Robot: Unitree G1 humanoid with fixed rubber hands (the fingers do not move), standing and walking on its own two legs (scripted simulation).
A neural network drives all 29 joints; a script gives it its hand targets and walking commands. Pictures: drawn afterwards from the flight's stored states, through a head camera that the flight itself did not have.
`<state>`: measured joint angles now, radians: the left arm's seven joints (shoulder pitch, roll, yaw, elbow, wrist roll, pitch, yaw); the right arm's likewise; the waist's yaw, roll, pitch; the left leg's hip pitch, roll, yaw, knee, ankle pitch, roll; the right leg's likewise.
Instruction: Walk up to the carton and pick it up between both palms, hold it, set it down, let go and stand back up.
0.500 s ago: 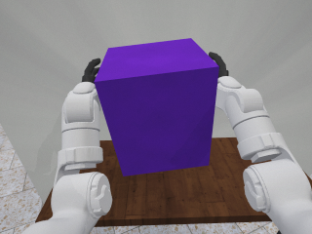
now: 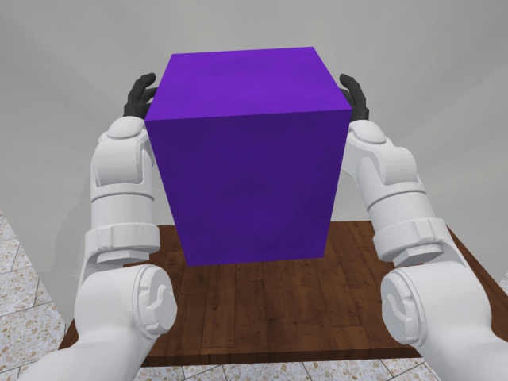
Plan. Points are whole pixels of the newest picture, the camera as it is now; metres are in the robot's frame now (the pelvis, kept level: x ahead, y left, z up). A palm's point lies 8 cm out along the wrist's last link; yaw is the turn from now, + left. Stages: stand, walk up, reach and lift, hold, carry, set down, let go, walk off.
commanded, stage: set down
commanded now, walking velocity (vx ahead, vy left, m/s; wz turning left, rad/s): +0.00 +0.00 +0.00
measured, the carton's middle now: (249, 158) +0.37 +0.00 +0.26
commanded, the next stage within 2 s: none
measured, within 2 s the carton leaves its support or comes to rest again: neither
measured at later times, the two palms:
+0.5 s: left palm (150, 167) +0.41 +0.15 +0.24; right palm (337, 189) +0.36 -0.14 +0.21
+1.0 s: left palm (157, 176) +0.42 +0.15 +0.21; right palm (336, 202) +0.36 -0.15 +0.18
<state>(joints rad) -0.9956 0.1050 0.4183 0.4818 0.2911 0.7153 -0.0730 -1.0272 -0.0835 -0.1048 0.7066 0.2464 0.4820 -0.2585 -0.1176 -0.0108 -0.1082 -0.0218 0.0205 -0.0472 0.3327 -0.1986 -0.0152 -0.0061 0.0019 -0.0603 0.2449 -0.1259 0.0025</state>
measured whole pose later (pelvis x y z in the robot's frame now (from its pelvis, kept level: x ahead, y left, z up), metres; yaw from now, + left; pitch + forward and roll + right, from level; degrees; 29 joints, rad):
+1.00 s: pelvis +0.01 +0.03 +0.00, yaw +0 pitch -9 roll -2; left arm -0.83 0.05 0.33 0.47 0.34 0.50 -0.14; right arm -0.66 0.03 -0.14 0.59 0.11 0.14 -0.24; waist -0.14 -0.09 0.06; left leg 0.03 -0.01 -0.03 0.35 -0.23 0.02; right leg 0.08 -0.03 -0.05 0.19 -0.12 0.04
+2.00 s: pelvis +0.02 +0.04 +0.00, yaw -2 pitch -3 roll -2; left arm -0.80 0.08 0.27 0.69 0.29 0.30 -0.15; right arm -0.50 0.09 -0.17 0.62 0.05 -0.02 -0.29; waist -0.15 -0.07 0.04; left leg -0.08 0.00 -0.01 0.38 -0.25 0.03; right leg -0.02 -0.02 -0.03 0.17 -0.10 0.05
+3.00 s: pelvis +0.01 +0.03 +0.00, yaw -1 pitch -2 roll -2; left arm -0.80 0.08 0.33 0.79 0.35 0.15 -0.20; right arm -0.54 0.16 -0.32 0.78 -0.11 -0.28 -0.26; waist -0.13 -0.09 0.06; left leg -0.12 0.01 -0.02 0.38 -0.22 0.02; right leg -0.07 -0.01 -0.04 0.18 -0.09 0.04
